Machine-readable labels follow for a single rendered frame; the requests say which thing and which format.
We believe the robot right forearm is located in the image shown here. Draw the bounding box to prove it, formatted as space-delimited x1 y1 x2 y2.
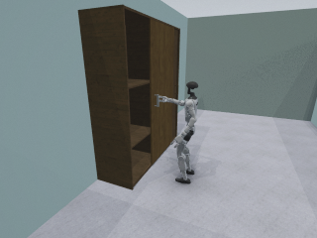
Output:
167 98 180 105

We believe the robot left hand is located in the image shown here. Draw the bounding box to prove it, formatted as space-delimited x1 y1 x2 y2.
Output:
170 135 183 148

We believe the wardrobe door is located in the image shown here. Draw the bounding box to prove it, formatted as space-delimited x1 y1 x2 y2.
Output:
171 29 178 139
149 19 174 164

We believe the left robot upper arm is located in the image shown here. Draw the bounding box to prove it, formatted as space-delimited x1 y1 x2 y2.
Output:
186 99 197 123

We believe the robot right shin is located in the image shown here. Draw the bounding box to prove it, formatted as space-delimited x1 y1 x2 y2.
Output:
182 152 191 172

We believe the right robot upper arm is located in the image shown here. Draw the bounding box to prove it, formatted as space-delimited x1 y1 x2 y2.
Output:
178 99 187 106

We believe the robot right hand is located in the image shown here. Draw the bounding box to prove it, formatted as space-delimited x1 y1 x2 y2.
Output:
158 96 167 103

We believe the humanoid robot head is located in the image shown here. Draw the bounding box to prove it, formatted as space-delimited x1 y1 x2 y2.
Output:
186 81 198 100

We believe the robot left forearm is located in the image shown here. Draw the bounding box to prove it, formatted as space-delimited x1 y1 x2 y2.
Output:
180 118 195 138

